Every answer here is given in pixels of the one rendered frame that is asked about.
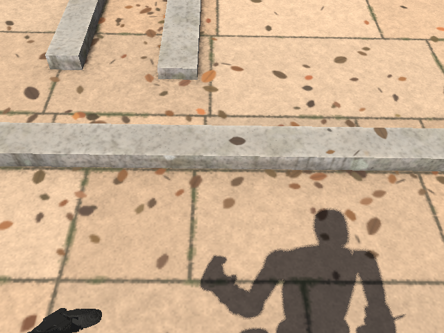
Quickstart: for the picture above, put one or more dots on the robot left hand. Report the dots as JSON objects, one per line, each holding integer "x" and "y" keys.
{"x": 63, "y": 321}

